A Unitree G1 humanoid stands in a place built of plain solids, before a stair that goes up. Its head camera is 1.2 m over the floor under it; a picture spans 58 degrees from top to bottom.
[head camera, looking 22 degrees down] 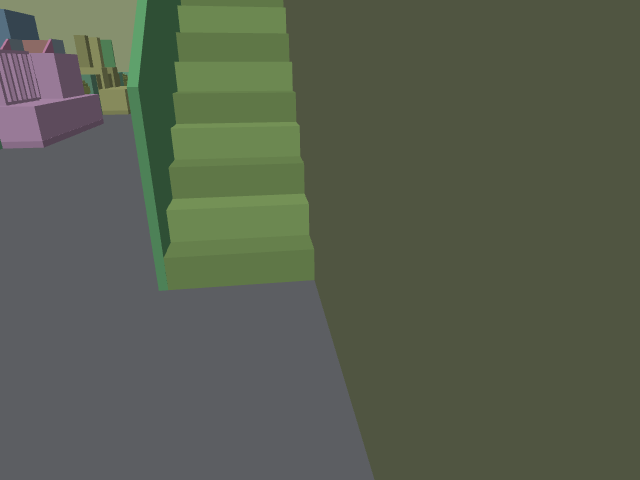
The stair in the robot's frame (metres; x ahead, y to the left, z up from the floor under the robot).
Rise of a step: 0.20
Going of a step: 0.23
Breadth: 0.85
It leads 9 degrees to the left of straight ahead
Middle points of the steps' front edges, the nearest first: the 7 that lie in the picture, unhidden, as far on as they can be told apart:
2.26 0.45 0.20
2.49 0.49 0.41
2.73 0.52 0.61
2.96 0.56 0.82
3.19 0.59 1.02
3.42 0.63 1.22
3.66 0.66 1.43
